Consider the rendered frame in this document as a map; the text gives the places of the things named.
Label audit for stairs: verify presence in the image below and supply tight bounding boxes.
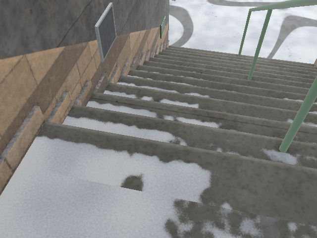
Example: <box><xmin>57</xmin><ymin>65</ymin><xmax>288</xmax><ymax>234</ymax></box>
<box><xmin>62</xmin><ymin>46</ymin><xmax>317</xmax><ymax>169</ymax></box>

